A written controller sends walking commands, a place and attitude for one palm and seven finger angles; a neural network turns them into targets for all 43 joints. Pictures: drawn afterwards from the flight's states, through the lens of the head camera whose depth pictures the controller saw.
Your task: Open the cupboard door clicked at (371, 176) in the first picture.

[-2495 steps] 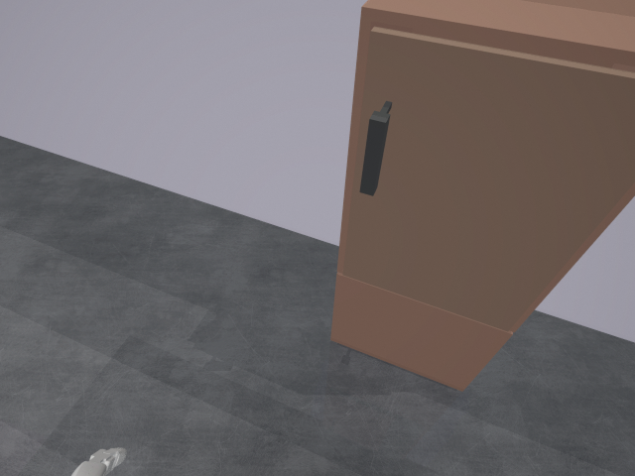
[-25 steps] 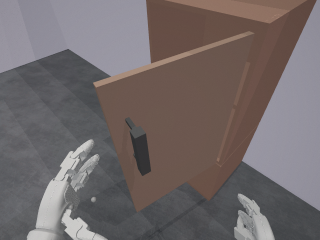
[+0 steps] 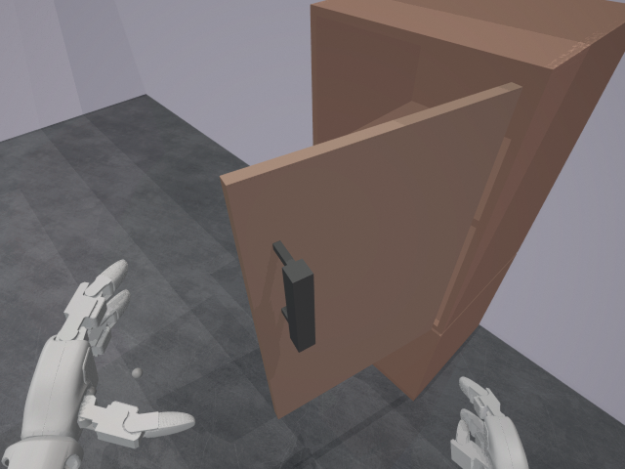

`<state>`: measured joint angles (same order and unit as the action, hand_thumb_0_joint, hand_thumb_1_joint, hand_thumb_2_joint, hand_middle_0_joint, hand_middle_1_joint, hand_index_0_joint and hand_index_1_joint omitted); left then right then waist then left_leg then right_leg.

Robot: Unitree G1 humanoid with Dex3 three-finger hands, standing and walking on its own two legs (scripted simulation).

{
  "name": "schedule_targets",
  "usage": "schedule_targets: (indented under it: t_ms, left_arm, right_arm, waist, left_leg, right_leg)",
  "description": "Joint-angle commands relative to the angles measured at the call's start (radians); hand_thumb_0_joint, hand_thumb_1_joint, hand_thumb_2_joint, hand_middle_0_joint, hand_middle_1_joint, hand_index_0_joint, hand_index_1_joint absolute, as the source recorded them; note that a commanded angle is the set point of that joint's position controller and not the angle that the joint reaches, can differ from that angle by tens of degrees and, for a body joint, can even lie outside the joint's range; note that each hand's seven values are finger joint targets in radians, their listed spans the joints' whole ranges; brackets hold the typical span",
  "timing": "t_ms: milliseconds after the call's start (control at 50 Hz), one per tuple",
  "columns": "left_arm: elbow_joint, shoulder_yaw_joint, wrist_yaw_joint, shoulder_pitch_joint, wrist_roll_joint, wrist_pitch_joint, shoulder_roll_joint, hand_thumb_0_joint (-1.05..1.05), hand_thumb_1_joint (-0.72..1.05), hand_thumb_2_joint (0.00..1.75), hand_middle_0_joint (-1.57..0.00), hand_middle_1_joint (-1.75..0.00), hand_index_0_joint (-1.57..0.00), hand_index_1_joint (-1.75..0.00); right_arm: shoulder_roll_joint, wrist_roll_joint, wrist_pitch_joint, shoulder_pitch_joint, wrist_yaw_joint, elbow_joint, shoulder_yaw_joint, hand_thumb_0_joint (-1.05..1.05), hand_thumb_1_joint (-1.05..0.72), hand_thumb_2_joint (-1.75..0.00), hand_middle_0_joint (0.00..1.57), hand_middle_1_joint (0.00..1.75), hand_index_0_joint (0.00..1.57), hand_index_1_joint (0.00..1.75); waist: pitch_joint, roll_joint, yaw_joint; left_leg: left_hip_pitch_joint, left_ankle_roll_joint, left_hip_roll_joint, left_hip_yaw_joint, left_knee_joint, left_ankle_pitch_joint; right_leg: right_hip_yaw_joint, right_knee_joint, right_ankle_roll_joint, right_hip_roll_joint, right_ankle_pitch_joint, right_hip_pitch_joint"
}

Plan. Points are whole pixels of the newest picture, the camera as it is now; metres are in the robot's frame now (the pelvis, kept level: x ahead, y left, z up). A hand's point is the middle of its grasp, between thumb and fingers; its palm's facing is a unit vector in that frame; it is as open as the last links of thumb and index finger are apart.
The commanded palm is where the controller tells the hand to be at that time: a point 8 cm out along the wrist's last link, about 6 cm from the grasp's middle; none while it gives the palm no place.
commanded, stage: draw the hand back to the body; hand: left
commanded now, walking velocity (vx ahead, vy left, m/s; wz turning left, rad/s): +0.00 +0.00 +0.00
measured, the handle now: (292, 296) +0.30 +0.06 +0.10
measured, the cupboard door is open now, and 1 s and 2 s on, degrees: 77 77 77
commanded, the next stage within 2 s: step back with the hand held close in 0.90 s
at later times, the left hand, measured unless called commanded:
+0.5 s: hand (67, 323) +0.20 +0.27 +0.16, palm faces +0.39 -0.83 -0.40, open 9.3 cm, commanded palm +0.15 +0.32 +0.19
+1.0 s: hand (61, 329) +0.19 +0.26 +0.17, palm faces +0.42 -0.82 -0.39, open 7.4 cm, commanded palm +0.15 +0.31 +0.19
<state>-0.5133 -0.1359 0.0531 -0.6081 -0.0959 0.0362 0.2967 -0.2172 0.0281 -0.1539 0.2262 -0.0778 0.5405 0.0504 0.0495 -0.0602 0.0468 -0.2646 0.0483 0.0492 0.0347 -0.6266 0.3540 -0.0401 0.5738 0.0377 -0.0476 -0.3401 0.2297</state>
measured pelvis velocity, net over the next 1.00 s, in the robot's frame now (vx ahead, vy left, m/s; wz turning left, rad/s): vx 0.00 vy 0.01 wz -0.02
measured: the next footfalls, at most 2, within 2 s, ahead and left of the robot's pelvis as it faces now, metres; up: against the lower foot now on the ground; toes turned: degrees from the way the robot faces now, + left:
none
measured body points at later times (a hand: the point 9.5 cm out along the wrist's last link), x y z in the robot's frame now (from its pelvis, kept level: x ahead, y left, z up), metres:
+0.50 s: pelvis +0.01 +0.02 +0.01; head +0.00 +0.00 +0.46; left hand +0.18 +0.31 +0.19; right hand +0.20 -0.20 -0.07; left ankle -0.01 +0.09 -0.73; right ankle -0.02 -0.10 -0.73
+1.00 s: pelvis +0.00 +0.01 +0.01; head -0.01 -0.01 +0.46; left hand +0.17 +0.30 +0.19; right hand +0.18 -0.21 -0.07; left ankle -0.01 +0.09 -0.73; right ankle -0.02 -0.10 -0.73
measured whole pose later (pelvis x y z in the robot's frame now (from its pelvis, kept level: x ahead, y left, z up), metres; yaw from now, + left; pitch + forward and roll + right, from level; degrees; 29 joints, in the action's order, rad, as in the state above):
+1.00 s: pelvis +0.00 +0.01 +0.01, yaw -1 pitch -3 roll -1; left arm -0.43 -0.32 0.12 -0.50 -0.07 0.07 0.35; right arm -0.22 0.02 -0.08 0.20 -0.05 0.63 0.03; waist -0.01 -0.06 0.06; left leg -0.11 0.06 0.06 0.01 -0.43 0.27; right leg -0.01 0.40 0.02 -0.03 -0.25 0.08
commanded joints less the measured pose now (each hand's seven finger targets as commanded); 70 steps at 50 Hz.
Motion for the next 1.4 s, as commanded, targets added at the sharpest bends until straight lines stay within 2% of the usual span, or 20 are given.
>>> schedule_targets:
  t_ms: [0,120,500,560,660,680,820,960,1000,1020,1040,1060,1080,1120,1180,1220,1260,1280,1320,1380]
  left_arm:
    - [-0.219,-0.097,0.061,0.069,0.032,0.079,0.133,0.00,0.02,0.52,-0.17,-0.30,-0.17,-0.30]
    - [-0.186,-0.150,0.078,0.084,0.036,0.088,0.157,0.00,0.23,0.62,-0.18,-0.30,-0.18,-0.30]
    - [-0.135,-0.326,0.084,0.176,0.022,0.094,0.249,0.00,0.90,0.90,-0.20,-0.30,-0.20,-0.30]
    - [-0.113,-0.285,0.074,0.155,0.022,0.093,0.207,0.00,0.90,0.90,-0.20,-0.30,-0.20,-0.30]
    - [-0.143,-0.297,0.077,0.173,0.024,0.099,0.231,0.00,0.90,0.90,-0.20,-0.30,-0.20,-0.30]
    - [-0.149,-0.307,0.080,0.187,0.027,0.099,0.249,0.00,0.90,0.90,-0.20,-0.30,-0.20,-0.30]
    - [-0.113,-0.305,0.081,0.181,0.022,0.098,0.230,0.00,0.90,0.90,-0.20,-0.30,-0.20,-0.30]
    - [-0.129,-0.299,0.081,0.185,0.023,0.102,0.230,0.00,0.90,0.90,-0.20,-0.30,-0.20,-0.30]
    - [-0.138,-0.320,0.086,0.253,0.025,0.104,0.262,0.00,0.90,0.90,-0.20,-0.30,-0.20,-0.30]
    - [-0.182,-0.488,0.092,0.381,0.022,0.151,0.422,0.00,0.90,0.90,-0.20,-0.30,-0.20,-0.30]
    - [-0.081,-0.430,0.078,0.289,0.021,0.161,0.339,0.00,0.90,0.90,-0.20,-0.30,-0.20,-0.30]
    - [-0.040,-0.380,0.067,0.207,0.024,0.162,0.276,0.00,0.90,0.90,-0.20,-0.30,-0.20,-0.30]
    - [-0.060,-0.361,0.061,0.192,0.026,0.173,0.263,0.00,0.90,0.90,-0.20,-0.30,-0.20,-0.30]
    - [-0.055,-0.320,0.058,0.114,0.032,0.170,0.222,0.00,0.90,0.90,-0.20,-0.30,-0.20,-0.30]
    - [-0.110,-0.348,0.069,0.082,0.037,0.169,0.262,0.00,0.90,0.90,-0.20,-0.30,-0.20,-0.30]
    - [-0.154,-0.367,0.076,0.067,0.037,0.170,0.281,0.00,0.90,0.90,-0.20,-0.30,-0.20,-0.30]
    - [-0.194,-0.397,0.084,0.066,0.038,0.175,0.311,0.00,0.90,0.90,-0.20,-0.30,-0.20,-0.30]
    - [-0.211,-0.424,0.090,0.066,0.038,0.177,0.340,0.00,0.90,0.90,-0.20,-0.30,-0.20,-0.30]
    - [-0.212,-0.417,0.092,0.051,0.037,0.177,0.323,0.00,0.90,0.90,-0.20,-0.30,-0.20,-0.30]
    - [-0.222,-0.419,0.096,0.049,0.040,0.184,0.321,0.00,0.90,0.90,-0.20,-0.30,-0.20,-0.30]
  right_arm:
    - [-0.094,-0.008,-0.037,-0.135,-0.010,-0.152,-0.040,0.00,-0.90,-0.90,0.20,0.30,0.20,0.30]
    - [-0.098,-0.011,-0.020,-0.149,-0.006,-0.128,-0.046,0.00,-0.90,-0.90,0.20,0.30,0.20,0.30]
    - [-0.113,-0.010,0.024,-0.147,0.013,-0.088,-0.068,0.00,-0.90,-0.90,0.20,0.30,0.20,0.30]
    - [-0.116,-0.008,0.029,-0.148,0.020,-0.088,-0.072,0.00,-0.90,-0.90,0.20,0.30,0.20,0.30]
    - [-0.121,-0.010,0.031,-0.151,0.020,-0.092,-0.073,0.00,-0.90,-0.90,0.20,0.30,0.20,0.30]
    - [-0.125,-0.010,0.029,-0.156,0.017,-0.089,-0.072,0.00,-0.90,-0.90,0.20,0.30,0.20,0.30]
    - [-0.112,-0.008,0.025,-0.166,0.011,-0.085,-0.065,0.00,-0.90,-0.90,0.20,0.30,0.20,0.30]
    - [-0.113,-0.010,0.016,-0.163,0.011,-0.079,-0.067,0.00,-0.90,-0.90,0.20,0.30,0.20,0.30]
    - [-0.117,-0.010,0.015,-0.166,0.009,-0.073,-0.066,0.00,-0.90,-0.90,0.20,0.30,0.20,0.30]
    - [-0.135,0.002,0.029,-0.144,0.008,-0.100,-0.074,0.00,-0.90,-0.90,0.20,0.30,0.20,0.30]
    - [-0.121,-0.003,0.038,-0.142,0.008,-0.074,-0.078,0.00,-0.90,-0.90,0.20,0.30,0.20,0.30]
    - [-0.126,-0.004,0.048,-0.140,0.012,-0.078,-0.083,0.00,-0.90,-0.90,0.20,0.30,0.20,0.30]
    - [-0.132,-0.004,0.054,-0.150,0.015,-0.084,-0.086,0.00,-0.90,-0.90,0.20,0.30,0.20,0.30]
    - [-0.138,-0.006,0.074,-0.145,0.020,-0.092,-0.090,0.00,-0.90,-0.90,0.20,0.30,0.20,0.30]
    - [-0.144,-0.006,0.098,-0.153,0.015,-0.103,-0.101,0.00,-0.90,-0.90,0.20,0.30,0.20,0.30]
    - [-0.137,-0.002,0.110,-0.151,0.011,-0.121,-0.103,0.00,-0.90,-0.90,0.20,0.30,0.20,0.30]
    - [-0.134,-0.001,0.117,-0.150,0.005,-0.134,-0.107,0.00,-0.90,-0.90,0.20,0.30,0.20,0.30]
    - [-0.137,0.000,0.118,-0.155,0.000,-0.128,-0.110,0.00,-0.90,-0.90,0.20,0.30,0.20,0.30]
    - [-0.127,0.001,0.120,-0.151,-0.005,-0.141,-0.108,0.00,-0.90,-0.90,0.20,0.30,0.20,0.30]
    - [-0.136,-0.002,0.112,-0.147,-0.008,-0.139,-0.112,0.00,-0.90,-0.90,0.20,0.30,0.20,0.30]
  waist:
    - [0.013,-0.004,-0.003]
    - [0.018,0.027,0.004]
    - [0.036,-0.026,0.015]
    - [0.020,-0.008,0.009]
    - [0.035,-0.005,0.012]
    - [0.032,-0.036,0.015]
    - [-0.012,-0.021,0.014]
    - [0.017,-0.018,0.014]
    - [0.011,-0.021,0.010]
    - [-0.081,0.020,-0.016]
    - [-0.073,0.088,-0.024]
    - [-0.049,0.112,-0.029]
    - [-0.029,0.063,-0.027]
    - [0.021,0.025,-0.030]
    - [0.067,0.014,-0.026]
    - [0.103,0.038,-0.027]
    - [0.117,0.039,-0.029]
    - [0.127,0.006,-0.027]
    - [0.120,0.011,-0.029]
    - [0.095,-0.050,-0.029]
  left_leg:
    - [0.056,-0.017,-0.051,0.038,0.156,-0.227]
    - [0.094,-0.023,-0.057,0.040,0.198,-0.287]
    - [0.178,-0.063,-0.079,0.038,0.242,-0.512]
    - [0.182,-0.060,-0.081,0.037,0.248,-0.487]
    - [0.171,-0.055,-0.077,0.038,0.258,-0.435]
    - [0.171,-0.057,-0.079,0.041,0.261,-0.430]
    - [0.140,-0.041,-0.066,0.029,0.271,-0.324]
    - [0.158,-0.034,-0.061,0.023,0.262,-0.344]
    - [0.154,-0.034,-0.060,0.024,0.263,-0.348]
    - [0.061,0.004,-0.085,0.063,0.254,-0.261]
    - [0.073,0.006,-0.076,0.066,0.225,-0.246]
    - [0.100,0.007,-0.076,0.060,0.205,-0.277]
    - [0.108,0.006,-0.080,0.057,0.202,-0.326]
    - [0.116,0.004,-0.098,0.054,0.204,-0.403]
    - [0.093,0.005,-0.118,0.060,0.208,-0.451]
    - [0.068,0.006,-0.128,0.068,0.206,-0.452]
    - [0.042,0.007,-0.132,0.074,0.196,-0.450]
    - [0.028,0.009,-0.140,0.084,0.201,-0.454]
    - [0.000,0.012,-0.148,0.093,0.205,-0.432]
    - [-0.070,0.023,-0.163,0.113,0.226,-0.347]
  right_leg:
    - [0.033,-0.129,-0.004,0.050,0.188,-0.024]
    - [0.027,-0.149,-0.005,0.048,0.228,-0.073]
    - [0.024,-0.189,-0.005,0.042,0.328,-0.140]
    - [0.024,-0.198,-0.008,0.041,0.306,-0.125]
    - [0.027,-0.203,-0.007,0.039,0.292,-0.142]
    - [0.029,-0.203,-0.006,0.038,0.284,-0.142]
    - [0.035,-0.221,-0.004,0.040,0.245,-0.134]
    - [0.039,-0.221,-0.006,0.042,0.271,-0.145]
    - [0.041,-0.222,-0.004,0.042,0.279,-0.146]
    - [0.146,-0.259,-0.010,0.082,0.336,-0.103]
    - [0.167,-0.273,-0.004,0.110,0.358,-0.094]
    - [0.174,-0.271,-0.004,0.121,0.395,-0.090]
    - [0.161,-0.253,-0.003,0.129,0.445,-0.097]
    - [0.142,-0.217,-0.016,0.125,0.462,-0.113]
    - [0.123,-0.177,-0.023,0.121,0.472,-0.127]
    - [0.123,-0.147,-0.025,0.118,0.475,-0.146]
    - [0.131,-0.122,-0.025,0.117,0.488,-0.148]
    - [0.129,-0.104,-0.023,0.118,0.489,-0.158]
    - [0.129,-0.083,-0.027,0.108,0.454,-0.151]
    - [0.132,-0.056,-0.028,0.096,0.378,-0.147]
